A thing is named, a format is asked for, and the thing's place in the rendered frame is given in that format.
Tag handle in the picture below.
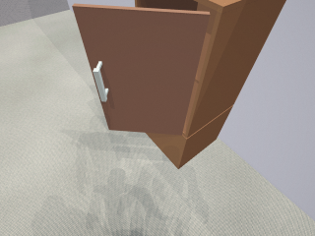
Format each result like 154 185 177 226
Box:
93 61 109 102

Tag cupboard door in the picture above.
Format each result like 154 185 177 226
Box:
72 3 210 136

